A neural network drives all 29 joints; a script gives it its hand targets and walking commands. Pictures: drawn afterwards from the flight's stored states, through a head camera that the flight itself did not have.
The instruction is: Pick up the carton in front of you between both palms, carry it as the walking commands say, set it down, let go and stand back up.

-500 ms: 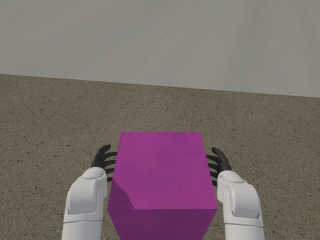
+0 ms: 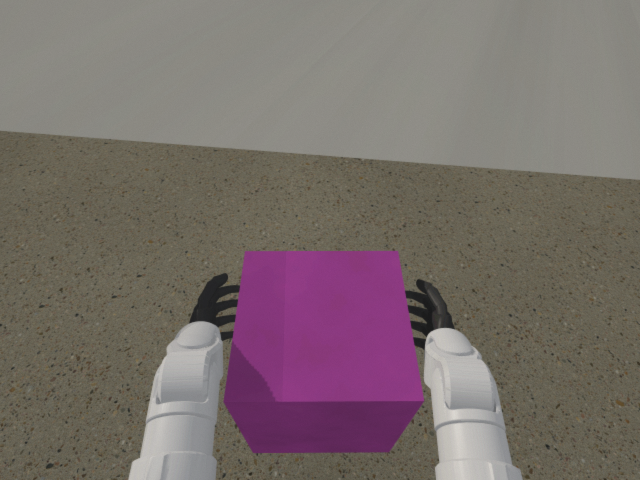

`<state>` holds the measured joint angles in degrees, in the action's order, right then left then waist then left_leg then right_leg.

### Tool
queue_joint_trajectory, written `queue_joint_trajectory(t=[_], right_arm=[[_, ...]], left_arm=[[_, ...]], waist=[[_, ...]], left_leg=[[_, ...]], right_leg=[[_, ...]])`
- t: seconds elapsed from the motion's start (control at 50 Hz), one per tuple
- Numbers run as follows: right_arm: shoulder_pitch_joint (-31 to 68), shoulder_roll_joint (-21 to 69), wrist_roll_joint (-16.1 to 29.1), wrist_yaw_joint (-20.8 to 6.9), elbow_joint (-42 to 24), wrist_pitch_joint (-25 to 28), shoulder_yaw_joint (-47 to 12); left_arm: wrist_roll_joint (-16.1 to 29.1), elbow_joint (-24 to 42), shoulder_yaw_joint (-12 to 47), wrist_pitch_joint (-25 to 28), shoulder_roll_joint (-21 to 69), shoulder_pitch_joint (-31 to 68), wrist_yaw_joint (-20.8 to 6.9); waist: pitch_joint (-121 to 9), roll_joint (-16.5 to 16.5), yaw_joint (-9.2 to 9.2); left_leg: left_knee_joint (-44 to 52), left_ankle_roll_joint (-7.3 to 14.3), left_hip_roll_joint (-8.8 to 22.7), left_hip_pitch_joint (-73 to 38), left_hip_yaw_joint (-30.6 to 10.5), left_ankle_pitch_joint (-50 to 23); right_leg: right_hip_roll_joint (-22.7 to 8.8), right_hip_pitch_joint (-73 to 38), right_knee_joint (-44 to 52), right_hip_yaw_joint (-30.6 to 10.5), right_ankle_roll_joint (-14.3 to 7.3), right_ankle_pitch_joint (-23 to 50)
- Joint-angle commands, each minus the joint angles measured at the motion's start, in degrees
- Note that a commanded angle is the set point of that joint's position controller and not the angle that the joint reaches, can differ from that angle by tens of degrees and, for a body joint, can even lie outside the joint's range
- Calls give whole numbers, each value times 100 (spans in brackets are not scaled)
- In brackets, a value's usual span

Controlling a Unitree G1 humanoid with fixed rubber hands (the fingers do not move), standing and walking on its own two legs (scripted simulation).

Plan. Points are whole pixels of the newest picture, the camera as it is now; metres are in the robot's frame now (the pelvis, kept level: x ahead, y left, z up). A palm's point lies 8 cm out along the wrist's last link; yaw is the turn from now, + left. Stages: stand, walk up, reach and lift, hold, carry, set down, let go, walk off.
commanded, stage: carry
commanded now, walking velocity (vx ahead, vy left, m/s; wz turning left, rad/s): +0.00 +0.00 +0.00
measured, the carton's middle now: (321, 357) +0.31 +0.00 -0.05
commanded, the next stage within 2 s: hold in 0.38 s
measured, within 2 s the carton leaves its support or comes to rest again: neither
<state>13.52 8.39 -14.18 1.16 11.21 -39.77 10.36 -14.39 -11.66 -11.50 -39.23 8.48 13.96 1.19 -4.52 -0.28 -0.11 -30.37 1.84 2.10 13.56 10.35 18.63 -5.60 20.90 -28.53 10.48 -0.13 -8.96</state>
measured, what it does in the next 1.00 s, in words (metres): shifts its weight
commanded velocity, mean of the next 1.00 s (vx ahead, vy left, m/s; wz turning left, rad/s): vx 0.00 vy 0.00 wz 0.00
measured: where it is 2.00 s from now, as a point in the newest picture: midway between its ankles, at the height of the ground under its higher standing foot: outside the picture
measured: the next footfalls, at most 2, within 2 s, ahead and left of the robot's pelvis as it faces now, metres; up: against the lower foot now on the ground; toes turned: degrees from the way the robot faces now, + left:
none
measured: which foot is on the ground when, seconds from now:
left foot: down 0.00-1.00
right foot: down 0.00-1.00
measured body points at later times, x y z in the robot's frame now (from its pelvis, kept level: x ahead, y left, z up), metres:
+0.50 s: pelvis +0.00 +0.00 +0.01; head -0.01 +0.00 +0.46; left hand +0.29 +0.17 +0.03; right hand +0.30 -0.13 +0.03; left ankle -0.03 +0.09 -0.73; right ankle +0.06 -0.14 -0.73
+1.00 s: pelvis -0.05 -0.05 -0.03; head +0.10 -0.03 +0.39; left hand +0.32 +0.17 -0.08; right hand +0.36 -0.13 -0.08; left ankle -0.03 +0.09 -0.73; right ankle +0.06 -0.15 -0.73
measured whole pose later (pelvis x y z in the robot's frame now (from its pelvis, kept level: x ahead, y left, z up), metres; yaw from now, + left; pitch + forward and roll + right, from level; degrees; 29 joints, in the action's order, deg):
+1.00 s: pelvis -0.05 -0.05 -0.03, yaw +13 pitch +10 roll +0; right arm 36.1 11.7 -26.2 -1.3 29.6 -20.2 31.5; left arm -27.0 -38.1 -31.2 -17.2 8.8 40.9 -2.9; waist 9.3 -1.4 2.3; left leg -44.9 -0.5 -1.2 37.8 -3.0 17.2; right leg 0.2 40.1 -42.9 -0.9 0.3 -13.0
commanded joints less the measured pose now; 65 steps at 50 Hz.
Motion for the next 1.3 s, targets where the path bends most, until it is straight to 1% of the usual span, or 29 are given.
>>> queue_joint_trajectory(t=[0.0, 0.08, 0.2, 0.36, 0.38, 0.4, 0.42, 0.44, 0.46, 0.48, 0.5, 0.52, 0.54, 0.56, 0.58, 0.62, 0.66, 0.72, 0.74, 0.8, 0.86, 0.92, 0.98, 1.02, 1.08, 1.14, 1.16, 1.2, 1.28], right_arm=[[2418, 5167, 1480, -1237, -560, 71, -3269], [2303, 5020, 1436, -1223, -582, -55, -3186], [2460, 5062, 1494, -1229, -664, -31, -3254], [2423, 5049, 1479, -1234, -602, -44, -3224], [1773, 5158, 1396, -1257, -777, -61, -3123], [1969, 4925, 1355, -1258, -991, 22, -3093], [2069, 4908, 1372, -1278, -1025, 44, -3118], [2250, 4850, 1437, -1327, -1057, 81, -3196], [2278, 4915, 1491, -1348, -1001, 110, -3294], [2353, 4833, 1489, -1376, -998, 154, -3260], [2354, 4878, 1445, -1378, -916, 178, -3269], [2359, 4897, 1344, -1338, -798, 189, -3095], [2454, 4932, 1236, -1294, -640, 195, -2907], [2566, 4940, 1095, -1273, -394, 210, -2626], [2694, 5047, 978, -1244, -109, 241, -2411], [3094, 5161, 739, -1226, 532, 331, -1992], [3617, 5206, 490, -1258, 1160, 448, -1502], [4375, 4953, 73, -1287, 1844, 657, -767], [4538, 4792, -86, -1267, 1988, 746, -501], [4650, 4180, -525, -1154, 2174, 1063, 165], [4630, 3772, -753, -1057, 2216, 1486, 456], [4733, 3860, -683, -1023, 2236, 2030, 287], [4935, 4234, -400, -993, 2190, 2604, -265], [5171, 4514, -162, -978, 2073, 2901, -798], [5534, 4849, 186, -976, 1670, 3107, -1609], [5769, 4897, 544, -952, 1240, 3073, -2297], [5757, 4897, 615, -953, 1211, 3020, -2405], [5704, 4926, 673, -1002, 1305, 2863, -2437], [5770, 4991, 603, -1223, 1752, 2485, -2116]], left_arm=[[1495, 471, 3328, 21, 5106, 2325, -1303], [1451, 499, 3250, -110, 4969, 2208, -1292], [1503, 570, 3314, -93, 5014, 2355, -1294], [1471, 529, 3281, -111, 4998, 2302, -1286], [1409, 317, 3108, -59, 5181, 1812, -1318], [1285, 396, 2981, 81, 5098, 1800, -1239], [1148, 321, 2867, 134, 4944, 1677, -1202], [1078, 269, 2761, 183, 4881, 1613, -1147], [1050, 287, 2771, 211, 4867, 1695, -1129], [1048, 256, 2753, 242, 4896, 1695, -1095], [1084, 311, 2875, 249, 4934, 1931, -1125], [1167, 288, 2975, 249, 4977, 2250, -1191], [1216, 209, 3011, 259, 5001, 2551, -1266], [1206, 30, 3000, 276, 4975, 2886, -1362], [1222, -163, 3001, 320, 4981, 3273, -1477], [1147, -726, 2739, 456, 5018, 3891, -1642], [902, -1415, 2201, 644, 5070, 4382, -1730], [281, -2428, 1063, 941, 4946, 4776, -1702], [23, -2677, 652, 1031, 4766, 4800, -1650], [-600, -3164, -263, 1322, 4113, 4686, -1428], [-887, -3302, -672, 1711, 3596, 4622, -1275], [-826, -3199, -485, 2223, 3575, 4764, -1262], [-516, -3091, 119, 2759, 3880, 4968, -1314], [-217, -2991, 654, 3033, 4159, 5202, -1352], [238, -2520, 1545, 3220, 4572, 5584, -1391], [656, -2071, 2240, 3163, 4722, 5779, -1350], [732, -2017, 2349, 3104, 4752, 5766, -1331], [776, -2055, 2391, 2940, 4854, 5734, -1329], [636, -2463, 2029, 2535, 5147, 5725, -1414]], waist=[[-1600, 15, 1], [-1503, 13, 0], [-1410, 4, 3], [-1441, -15, 7], [-613, -584, 30], [-922, -539, -46], [-934, -260, -95], [-1000, -321, -225], [-1060, -168, -241], [-1104, -273, -278], [-1004, -185, -160], [-951, -124, 57], [-897, -128, 214], [-676, -217, 408], [-526, -99, 560], [-272, -104, 667], [-76, -92, 663], [80, -117, 464], [144, -84, 383], [62, 28, 276], [-221, 113, 184], [-875, 138, 137], [-1890, 98, 157], [-2773, 70, 182], [-4502, 30, 246], [-6000, 25, 304], [-6208, 24, 318], [-6152, -10, 338], [-5386, -86, 364]], left_leg=[[514, 11, 715, -168, -640, -1440], [516, 10, 721, -129, -629, -1498], [572, 23, 733, -77, -654, -1389], [558, 30, 739, -110, -648, -1511], [1047, -5, -348, -2, -1761, -3202], [985, -15, -327, -355, -1822, -3607], [925, -47, -353, -1149, -1838, -3928], [975, -86, -418, -1506, -1753, -3707], [980, -91, -423, -1633, -1741, -3754], [1096, -107, -447, -1685, -1727, -3278], [1098, -130, -448, -1630, -1702, -3118], [1044, -171, -457, -1627, -1665, -3070], [1056, -195, -468, -1572, -1653, -2649], [1111, -199, -501, -1476, -1600, -1940], [1092, -180, -504, -1227, -1609, -1508], [1082, -156, -510, -593, -1645, -573], [992, -96, -527, -69, -1645, 179], [729, 12, -600, 652, -1582, 706], [607, 29, -643, 924, -1550, 741], [215, 50, -771, 1279, -1475, 458], [-233, 5, -865, 1688, -1379, 54], [-745, -4, -958, 2229, -1296, -325], [-1349, -35, -1069, 2855, -1215, -644], [-1745, -91, -1119, 3299, -1164, -842], [-2352, -188, -1199, 3779, -1083, -1238], [-2880, -267, -1252, 4262, -1041, -1508], [-3014, -287, -1269, 4442, -1032, -1475], [-3202, -307, -1287, 4824, -1029, -1202], [-3453, -303, -1274, 5555, -1008, -439]], right_leg=[[-465, -1044, 125, -559, -34, 1051], [-465, -1003, 105, -553, -19, 1060], [-461, -971, 138, -559, -1, 906], [-455, -997, 117, -536, 14, 926], [1234, -2436, 195, -1280, -166, 1651], [1081, -2579, 333, -1472, -182, 1936], [1102, -2030, 458, -1484, -124, 2042], [1063, -1882, 541, -1508, -102, 1946], [1145, -1892, 544, -1445, -50, 1881], [1142, -1963, 604, -1442, -60, 1648], [1203, -1882, 648, -1395, -30, 1420], [1217, -1811, 677, -1392, -44, 1330], [1211, -1800, 704, -1385, -65, 1112], [1177, -1648, 740, -1355, -71, 728], [1181, -1605, 742, -1329, -74, 447], [1136, -1684, 676, -1312, -111, -63], [1093, -1611, 553, -1296, -114, -482], [1048, -1432, 278, -1258, -87, -899], [1051, -1309, 176, -1245, -74, -977], [1072, -782, -119, -1193, -22, -915], [1112, -237, -462, -1163, 29, -613], [1156, 132, -932, -1175, 60, -123], [1191, 377, -1532, -1211, 118, 470], [1194, 387, -1957, -1251, 173, 895], [1245, 308, -2629, -1292, 229, 1601], [1284, 335, -3246, -1300, 251, 2144], [1299, 480, -3380, -1281, 255, 2117], [1338, 1039, -3543, -1231, 255, 1686], [1374, 2414, -3740, -1091, 201, 480]])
